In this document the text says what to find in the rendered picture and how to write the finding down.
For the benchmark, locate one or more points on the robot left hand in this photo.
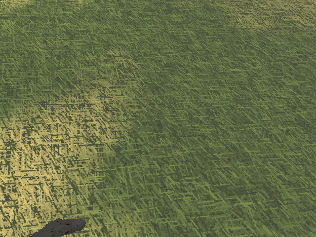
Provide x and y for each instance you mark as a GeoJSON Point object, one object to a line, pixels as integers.
{"type": "Point", "coordinates": [60, 227]}

